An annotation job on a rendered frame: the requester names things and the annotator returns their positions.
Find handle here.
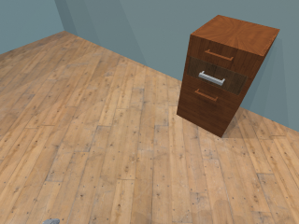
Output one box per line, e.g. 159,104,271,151
194,91,217,104
199,71,225,85
204,50,232,64

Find cabinet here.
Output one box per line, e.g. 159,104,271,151
177,15,280,138

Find drawer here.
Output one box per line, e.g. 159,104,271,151
187,56,249,95

